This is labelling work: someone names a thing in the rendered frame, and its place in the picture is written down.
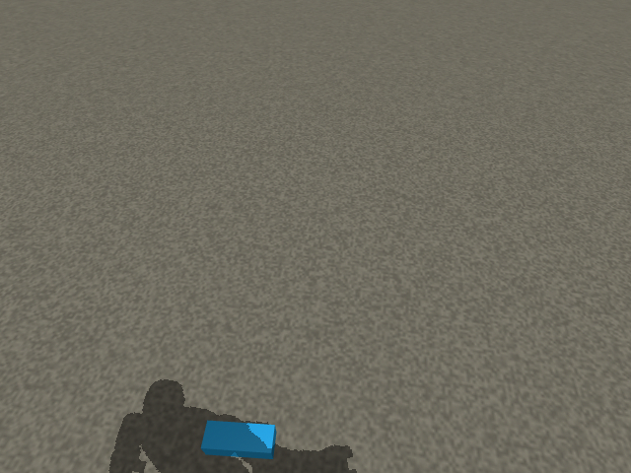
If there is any carton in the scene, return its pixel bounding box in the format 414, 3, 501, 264
201, 421, 276, 459

